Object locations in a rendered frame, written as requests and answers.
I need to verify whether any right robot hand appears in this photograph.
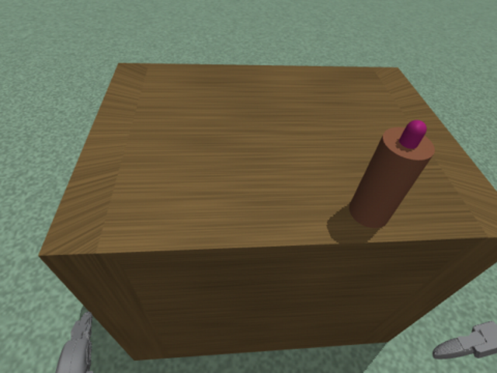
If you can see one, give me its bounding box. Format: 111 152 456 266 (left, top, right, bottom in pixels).
433 321 497 359

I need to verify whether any left robot hand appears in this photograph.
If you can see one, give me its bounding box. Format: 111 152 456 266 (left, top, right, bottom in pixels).
55 312 93 373

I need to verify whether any bottle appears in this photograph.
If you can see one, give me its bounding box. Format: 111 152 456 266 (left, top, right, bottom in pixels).
349 120 435 228

